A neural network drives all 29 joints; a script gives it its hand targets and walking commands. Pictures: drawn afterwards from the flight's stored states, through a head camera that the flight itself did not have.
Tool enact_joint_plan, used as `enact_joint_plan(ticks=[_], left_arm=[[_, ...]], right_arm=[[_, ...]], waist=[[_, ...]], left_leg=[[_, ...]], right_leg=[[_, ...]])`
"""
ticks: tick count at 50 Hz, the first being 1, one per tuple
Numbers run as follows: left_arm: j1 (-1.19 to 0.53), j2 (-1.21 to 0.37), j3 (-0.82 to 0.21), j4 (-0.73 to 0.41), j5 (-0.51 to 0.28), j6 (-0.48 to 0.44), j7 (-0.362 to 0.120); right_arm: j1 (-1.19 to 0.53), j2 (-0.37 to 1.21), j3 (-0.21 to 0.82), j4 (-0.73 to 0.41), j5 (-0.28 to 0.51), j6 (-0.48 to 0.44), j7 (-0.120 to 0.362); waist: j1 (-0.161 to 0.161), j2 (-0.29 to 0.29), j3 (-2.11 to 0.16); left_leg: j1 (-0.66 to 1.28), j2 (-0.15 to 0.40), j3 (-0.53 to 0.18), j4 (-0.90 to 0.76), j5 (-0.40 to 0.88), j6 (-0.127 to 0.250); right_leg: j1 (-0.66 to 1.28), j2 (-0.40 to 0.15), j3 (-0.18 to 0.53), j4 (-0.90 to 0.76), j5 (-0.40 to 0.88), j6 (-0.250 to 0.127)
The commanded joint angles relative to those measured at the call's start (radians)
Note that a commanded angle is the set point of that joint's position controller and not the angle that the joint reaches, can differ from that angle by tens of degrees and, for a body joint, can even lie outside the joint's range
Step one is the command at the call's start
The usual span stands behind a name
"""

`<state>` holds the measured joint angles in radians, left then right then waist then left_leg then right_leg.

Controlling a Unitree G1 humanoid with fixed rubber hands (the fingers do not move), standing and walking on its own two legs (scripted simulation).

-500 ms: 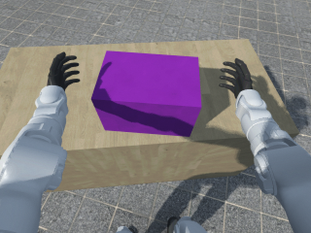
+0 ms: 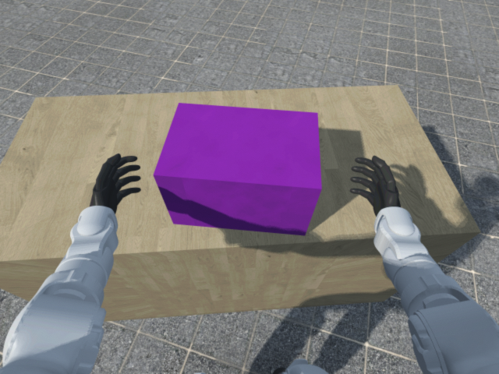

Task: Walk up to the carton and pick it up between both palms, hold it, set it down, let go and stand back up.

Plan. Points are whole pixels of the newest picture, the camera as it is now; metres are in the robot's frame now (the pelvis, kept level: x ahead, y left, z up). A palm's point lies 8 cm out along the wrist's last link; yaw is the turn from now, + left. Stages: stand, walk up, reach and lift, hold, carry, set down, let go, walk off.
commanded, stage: set down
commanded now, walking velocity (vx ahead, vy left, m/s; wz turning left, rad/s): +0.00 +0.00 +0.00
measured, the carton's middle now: (242, 170) +0.52 +0.00 -0.05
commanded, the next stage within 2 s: let go in 1.56 s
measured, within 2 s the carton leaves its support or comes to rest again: neither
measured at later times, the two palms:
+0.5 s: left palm (105, 234) +0.35 +0.24 +0.01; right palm (383, 233) +0.33 -0.23 +0.00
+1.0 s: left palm (103, 259) +0.32 +0.24 -0.02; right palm (380, 256) +0.30 -0.23 -0.03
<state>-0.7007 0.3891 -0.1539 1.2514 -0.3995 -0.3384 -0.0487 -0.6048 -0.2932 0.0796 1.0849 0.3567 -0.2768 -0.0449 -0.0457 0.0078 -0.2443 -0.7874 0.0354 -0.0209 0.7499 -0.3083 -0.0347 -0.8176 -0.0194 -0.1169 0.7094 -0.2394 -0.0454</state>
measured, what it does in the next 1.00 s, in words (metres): stands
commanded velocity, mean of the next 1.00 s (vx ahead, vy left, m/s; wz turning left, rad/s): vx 0.00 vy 0.00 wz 0.00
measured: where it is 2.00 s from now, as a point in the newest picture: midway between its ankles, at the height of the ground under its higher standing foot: outside the picture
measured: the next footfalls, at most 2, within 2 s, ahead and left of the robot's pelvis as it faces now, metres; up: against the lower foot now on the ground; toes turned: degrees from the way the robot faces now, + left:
none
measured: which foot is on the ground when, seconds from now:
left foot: down 0.00-1.00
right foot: down 0.00-1.00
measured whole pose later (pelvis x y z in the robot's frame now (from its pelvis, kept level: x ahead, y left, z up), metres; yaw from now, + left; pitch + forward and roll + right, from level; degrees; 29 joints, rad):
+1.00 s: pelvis +0.00 +0.01 +0.00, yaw -1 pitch +12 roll -1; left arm -0.38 0.32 -0.07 1.10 -0.32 -0.43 -0.06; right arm -0.36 -0.22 0.01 1.11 0.27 -0.47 -0.03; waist -0.02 0.02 -0.12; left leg -0.64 0.04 -0.02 0.80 -0.36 -0.03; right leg -0.67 -0.01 -0.11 0.73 -0.27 -0.04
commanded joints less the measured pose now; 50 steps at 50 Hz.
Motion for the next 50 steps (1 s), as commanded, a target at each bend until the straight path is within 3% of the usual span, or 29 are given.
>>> enact_joint_plan(ticks=[1,3,6,8,9,10,11,15,16,20,23,24,25,26,27,29,32,33,34,37,38,40,41,42,44,45,46,48,50], left_arm=[[-0.331,0.21,0.035,-0.23,-0.015,-0.08,0.006],[-0.278,0.196,0.026,-0.226,-0.007,-0.068,0.003],[-0.324,0.194,-0.007,-0.256,-0.068,-0.099,0.02],[-0.35,0.192,-0.024,-0.272,-0.093,-0.11,0.023],[-0.348,0.187,-0.032,-0.26,-0.088,-0.103,0.02],[-0.285,0.177,-0.026,-0.2,-0.064,-0.095,0.013],[-0.204,0.164,-0.016,-0.177,-0.051,-0.094,0.004],[-0.122,0.158,0.031,-0.173,0.029,-0.115,-0.013],[-0.154,0.153,0.036,-0.197,0.031,-0.119,-0.007],[-0.277,0.166,0.016,-0.226,-0.039,-0.139,0.018],[-0.1,0.11,0.007,-0.275,0.001,-0.142,0.035],[-0.172,0.119,0.036,-0.287,0.019,-0.14,0.029],[-0.136,0.144,0.042,-0.246,0.019,-0.141,0.018],[-0.059,0.123,0.058,-0.191,0.042,-0.125,0.004],[-0.014,0.121,0.075,-0.216,0.06,-0.128,-0.001],[0.064,0.125,0.11,-0.219,0.084,-0.138,-0.013],[-0.057,0.159,0.103,-0.253,0.038,-0.17,-0.003],[0.015,0.134,0.091,-0.273,0.035,-0.178,0.0],[0.004,0.122,0.091,-0.274,0.038,-0.174,0.0],[-0.174,0.124,0.025,-0.264,-0.024,-0.163,0.02],[-0.111,0.102,0.007,-0.283,-0.031,-0.158,0.031],[-0.15,0.144,0.015,-0.246,-0.053,-0.165,0.026],[-0.036,0.11,0.003,-0.28,-0.037,-0.173,0.026],[0.046,0.097,0.034,-0.242,-0.013,-0.17,0.008],[0.096,0.121,0.116,-0.21,0.067,-0.153,-0.022],[0.13,0.105,0.133,-0.228,0.095,-0.144,-0.027],[0.09,0.127,0.154,-0.247,0.105,-0.138,-0.031],[-0.018,0.133,0.136,-0.314,0.089,-0.127,-0.013],[0.102,0.09,0.121,-0.261,0.097,-0.086,-0.006]], right_arm=[[-0.315,-0.16,-0.034,-0.216,0.004,-0.09,-0.01],[-0.27,-0.162,-0.045,-0.164,0.018,-0.08,0.001],[-0.321,-0.161,-0.068,-0.232,-0.007,-0.087,0.01],[-0.343,-0.159,-0.094,-0.267,-0.042,-0.098,0.013],[-0.331,-0.168,-0.106,-0.226,-0.043,-0.085,0.015],[-0.284,-0.154,-0.08,-0.155,-0.029,-0.075,0.019],[-0.209,-0.141,-0.056,-0.136,-0.026,-0.084,0.019],[-0.147,-0.139,-0.061,-0.082,-0.019,-0.151,0.021],[-0.171,-0.135,-0.065,-0.079,-0.013,-0.156,0.023],[-0.278,-0.124,-0.088,-0.157,-0.023,-0.136,0.043],[-0.115,-0.134,-0.097,-0.156,-0.044,-0.161,0.054],[-0.142,-0.121,-0.112,-0.146,-0.05,-0.165,0.05],[-0.117,-0.116,-0.106,-0.145,-0.063,-0.167,0.042],[-0.065,-0.108,-0.084,-0.111,-0.064,-0.16,0.037],[-0.036,-0.112,-0.077,-0.123,-0.048,-0.176,0.031],[0.007,-0.096,-0.052,-0.138,-0.05,-0.205,0.019],[-0.088,-0.099,-0.099,-0.198,-0.063,-0.233,0.019],[-0.028,-0.087,-0.091,-0.194,-0.07,-0.237,0.023],[-0.015,-0.072,-0.096,-0.173,-0.079,-0.235,0.026],[-0.208,-0.121,-0.146,-0.175,-0.081,-0.213,0.041],[-0.145,-0.117,-0.123,-0.149,-0.08,-0.203,0.05],[-0.163,-0.104,-0.105,-0.159,-0.075,-0.192,0.05],[-0.057,-0.084,-0.081,-0.157,-0.072,-0.204,0.048],[0.03,-0.054,-0.052,-0.154,-0.071,-0.216,0.048],[0.073,-0.068,-0.064,-0.089,-0.087,-0.232,0.022],[0.08,-0.084,-0.072,-0.097,-0.087,-0.249,0.009],[0.05,-0.076,-0.067,-0.098,-0.071,-0.25,0.008],[-0.034,-0.096,-0.125,-0.115,-0.088,-0.248,0.006],[0.042,-0.086,-0.091,-0.075,-0.102,-0.224,0.018]], waist=[[0.001,0.025,-0.557],[-0.006,0.062,-0.438],[-0.02,0.045,-0.424],[-0.03,0.033,-0.516],[-0.037,0.062,-0.48],[-0.029,0.065,-0.43],[-0.015,0.026,-0.422],[-0.001,0.047,-0.373],[0.006,0.069,-0.347],[0.014,0.054,-0.297],[0.001,0.096,-0.411],[0.013,0.104,-0.412],[0.002,0.054,-0.427],[0.002,0.046,-0.366],[0.022,0.049,-0.333],[0.033,-0.011,-0.327],[0.031,-0.006,-0.289],[0.021,-0.01,-0.295],[0.03,0.01,-0.281],[0.0,0.083,-0.222],[0.006,0.101,-0.229],[0.002,0.027,-0.291],[-0.001,0.029,-0.376],[0.024,0.023,-0.387],[0.021,-0.011,-0.378],[0.012,-0.006,-0.323],[0.037,0.011,-0.294],[0.014,0.063,-0.285],[0.007,0.023,-0.19]], left_leg=[[0.117,-0.078,0.021,-0.084,0.28,0.004],[0.152,-0.062,0.014,-0.101,0.222,-0.009],[0.159,-0.058,0.007,-0.1,0.134,0.002],[0.145,-0.07,0.008,-0.075,0.16,0.003],[0.128,-0.071,0.017,-0.06,0.168,0.001],[0.125,-0.067,0.01,-0.068,0.172,-0.002],[0.145,-0.066,0.011,-0.07,0.191,-0.002],[0.177,-0.063,0.005,-0.068,0.281,-0.017],[0.169,-0.06,0.005,-0.081,0.219,-0.015],[0.091,-0.048,-0.005,-0.119,0.011,0.014],[0.215,-0.044,-0.006,-0.091,0.18,-0.021],[0.194,-0.052,0.005,-0.071,0.204,-0.017],[0.184,-0.059,0.016,-0.062,0.234,-0.012],[0.16,-0.057,0.01,-0.075,0.231,-0.01],[0.152,-0.058,0.015,-0.078,0.237,-0.005],[0.138,-0.065,0.02,-0.076,0.268,0.0],[0.134,-0.06,0.026,-0.104,0.151,0.007],[0.139,-0.062,0.02,-0.103,0.143,0.005],[0.144,-0.06,0.021,-0.113,0.114,0.007],[0.114,-0.039,0.008,-0.12,-0.021,-0.006],[0.144,-0.034,-0.003,-0.12,-0.009,-0.005],[0.098,-0.058,0.03,-0.065,0.042,0.015],[0.131,-0.058,0.019,-0.044,0.144,0.004],[0.137,-0.061,0.024,-0.043,0.216,-0.001],[0.124,-0.066,0.03,-0.039,0.314,0.002],[0.156,-0.064,0.026,-0.043,0.306,-0.014],[0.175,-0.07,0.026,-0.057,0.272,-0.011],[0.194,-0.054,0.019,-0.079,0.178,-0.022],[0.203,-0.045,0.021,-0.12,0.105,-0.002]], right_leg=[[0.612,0.029,0.119,-0.048,0.307,0.048],[0.563,0.039,0.106,-0.066,0.216,0.036],[0.462,0.032,0.1,-0.063,0.107,0.034],[0.479,0.029,0.096,-0.048,0.131,0.037],[0.47,0.028,0.108,-0.04,0.134,0.041],[0.482,0.025,0.104,-0.043,0.137,0.037],[0.496,0.024,0.102,-0.048,0.17,0.036],[0.54,0.043,0.094,-0.043,0.232,0.027],[0.531,0.045,0.099,-0.05,0.177,0.022],[0.458,0.04,0.098,-0.049,-0.003,0.022],[0.463,0.053,0.086,-0.045,0.105,0.018],[0.452,0.048,0.091,-0.041,0.133,0.016],[0.509,0.048,0.094,-0.043,0.181,0.024],[0.539,0.044,0.109,-0.06,0.193,0.022],[0.576,0.042,0.119,-0.056,0.205,0.025],[0.639,0.044,0.123,-0.051,0.25,0.031],[0.574,0.042,0.114,-0.056,0.125,0.024],[0.601,0.04,0.117,-0.057,0.136,0.021],[0.594,0.043,0.12,-0.059,0.122,0.017],[0.42,0.048,0.092,-0.049,-0.032,0.009],[0.426,0.047,0.088,-0.037,-0.006,0.005],[0.433,0.035,0.093,-0.023,0.013,0.023],[0.479,0.039,0.108,-0.015,0.091,0.026],[0.535,0.042,0.097,-0.017,0.176,0.025],[0.657,0.038,0.122,-0.013,0.33,0.031],[0.64,0.043,0.116,-0.02,0.314,0.032],[0.629,0.049,0.111,-0.029,0.269,0.026],[0.545,0.057,0.096,-0.045,0.141,0.016],[0.549,0.057,0.104,-0.084,0.093,0.013]])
